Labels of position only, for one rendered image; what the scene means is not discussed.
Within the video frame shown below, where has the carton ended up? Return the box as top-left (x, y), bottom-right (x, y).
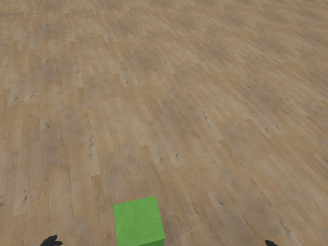
top-left (114, 196), bottom-right (165, 246)

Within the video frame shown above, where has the left robot hand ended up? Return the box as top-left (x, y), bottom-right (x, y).
top-left (40, 235), bottom-right (63, 246)

